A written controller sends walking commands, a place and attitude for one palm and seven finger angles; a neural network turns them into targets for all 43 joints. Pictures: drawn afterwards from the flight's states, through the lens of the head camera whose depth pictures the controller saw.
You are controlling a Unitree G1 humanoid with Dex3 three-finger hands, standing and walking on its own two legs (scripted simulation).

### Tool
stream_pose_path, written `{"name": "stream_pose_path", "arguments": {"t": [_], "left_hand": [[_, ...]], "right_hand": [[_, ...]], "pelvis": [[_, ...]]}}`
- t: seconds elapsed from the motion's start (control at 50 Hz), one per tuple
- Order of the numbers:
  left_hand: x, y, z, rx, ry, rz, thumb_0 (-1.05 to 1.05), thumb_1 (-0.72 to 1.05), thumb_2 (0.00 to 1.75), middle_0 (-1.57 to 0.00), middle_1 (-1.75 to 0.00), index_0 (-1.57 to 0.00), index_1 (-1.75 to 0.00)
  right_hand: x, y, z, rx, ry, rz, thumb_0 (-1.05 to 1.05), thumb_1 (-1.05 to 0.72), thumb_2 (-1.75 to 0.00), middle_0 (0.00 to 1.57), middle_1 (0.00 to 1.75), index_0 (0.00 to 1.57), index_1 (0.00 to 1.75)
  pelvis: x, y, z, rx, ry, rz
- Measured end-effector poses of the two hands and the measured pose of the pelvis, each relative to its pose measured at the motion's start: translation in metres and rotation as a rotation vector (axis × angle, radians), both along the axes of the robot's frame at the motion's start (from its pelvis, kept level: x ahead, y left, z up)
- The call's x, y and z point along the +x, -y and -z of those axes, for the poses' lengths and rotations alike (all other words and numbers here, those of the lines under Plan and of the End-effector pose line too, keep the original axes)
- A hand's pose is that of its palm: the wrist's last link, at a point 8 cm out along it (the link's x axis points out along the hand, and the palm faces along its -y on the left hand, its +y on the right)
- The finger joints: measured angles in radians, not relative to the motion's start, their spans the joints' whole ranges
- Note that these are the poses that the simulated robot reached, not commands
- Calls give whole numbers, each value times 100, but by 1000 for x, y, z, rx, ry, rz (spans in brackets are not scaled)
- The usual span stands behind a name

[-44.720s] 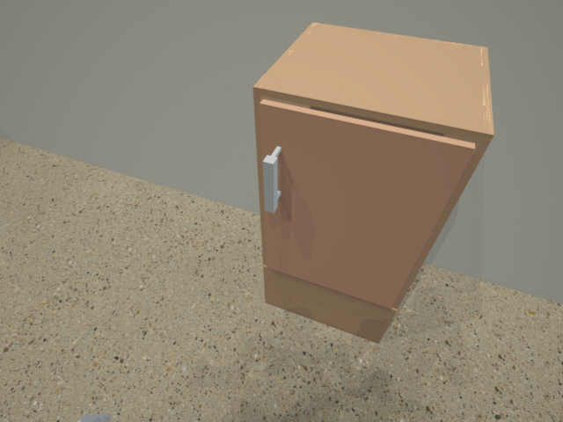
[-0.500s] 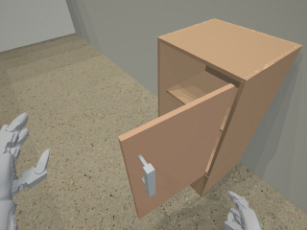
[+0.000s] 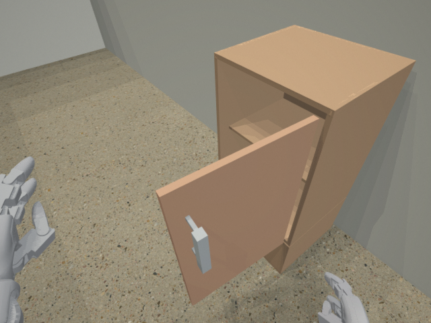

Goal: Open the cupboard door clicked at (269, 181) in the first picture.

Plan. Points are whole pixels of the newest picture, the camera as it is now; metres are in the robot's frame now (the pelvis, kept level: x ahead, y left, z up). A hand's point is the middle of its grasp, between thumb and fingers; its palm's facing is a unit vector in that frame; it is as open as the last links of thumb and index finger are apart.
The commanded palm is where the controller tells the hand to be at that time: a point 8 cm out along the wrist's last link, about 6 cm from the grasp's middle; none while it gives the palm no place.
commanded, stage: step back with the hand held close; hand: left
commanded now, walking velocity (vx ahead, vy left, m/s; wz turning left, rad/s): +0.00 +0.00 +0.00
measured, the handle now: (197, 244) +0.29 +0.09 -0.05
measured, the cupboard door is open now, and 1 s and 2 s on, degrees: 85 85 85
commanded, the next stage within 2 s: stop stepping back and stand still in 1.24 s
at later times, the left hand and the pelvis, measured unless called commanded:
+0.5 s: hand (31, 247) +0.16 +0.28 +0.15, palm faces +0.36 -0.78 -0.51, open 7.4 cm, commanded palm +0.10 +0.32 +0.17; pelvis -0.05 +0.02 +0.00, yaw -2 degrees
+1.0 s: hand out of the picture +0.06 +0.30 +0.15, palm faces +0.48 -0.76 -0.44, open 7.4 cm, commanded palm -0.01 +0.34 +0.17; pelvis -0.13 +0.04 -0.02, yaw +3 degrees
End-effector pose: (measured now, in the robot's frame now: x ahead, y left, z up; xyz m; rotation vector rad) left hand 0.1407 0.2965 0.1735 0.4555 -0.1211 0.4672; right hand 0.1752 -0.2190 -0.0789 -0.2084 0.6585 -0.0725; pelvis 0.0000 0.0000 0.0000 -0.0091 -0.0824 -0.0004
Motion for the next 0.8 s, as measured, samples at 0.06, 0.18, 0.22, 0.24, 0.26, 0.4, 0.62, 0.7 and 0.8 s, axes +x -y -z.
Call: {"name": "stream_pose_path", "arguments": {"t": [0.06,0.18,0.22,0.24,0.26,0.4,0.62,0.7,0.8], "left_hand": [[0,0,-1,5,2,0,2,89,90,-21,-30,-21,-30],[8,-8,-2,64,-8,21,2,89,90,-21,-30,-21,-30],[10,-7,1,70,-33,42,2,90,90,-21,-30,-21,-30],[10,-7,2,73,-46,54,2,90,90,-21,-30,-21,-30],[11,-6,4,75,-57,66,2,90,90,-21,-30,-21,-30],[1,-12,3,114,-66,117,2,89,90,-21,-30,-21,-30],[-46,-30,2,143,17,93,2,89,90,-21,-30,-21,-30],[-65,-34,4,153,48,67,2,89,90,-21,-30,-21,-30],[-89,-37,5,174,97,26,2,89,90,-21,-30,-21,-30]], "right_hand": [[-1,1,0,1,-2,1,2,-90,-90,20,30,20,30],[-9,9,-1,-17,-41,39,2,-90,-90,20,30,21,30],[-14,13,-1,-28,-55,64,2,-90,-90,20,30,21,30],[-17,15,-1,-33,-62,76,2,-90,-90,20,30,21,30],[-20,16,-1,-38,-69,89,2,-90,-90,20,30,21,30],[-45,18,-3,-65,-100,148,2,-90,-90,20,30,20,30],[-84,-3,-3,-75,-69,119,2,-90,-90,20,30,20,30],[-97,-10,3,-79,-60,90,2,-90,-90,20,30,21,30],[-110,-15,14,-77,-72,43,2,-90,-90,20,30,21,30]], "pelvis": [[-2,1,0,-2,-4,0],[-8,-2,-1,-10,-54,8],[-10,-5,-1,-8,-66,13],[-12,-6,-1,-6,-71,16],[-13,-8,-1,-4,-75,19],[-30,-17,2,1,-83,29],[-68,-29,10,-7,-70,20],[-82,-30,16,-12,-60,3],[-97,-26,23,-14,-48,-49]]}}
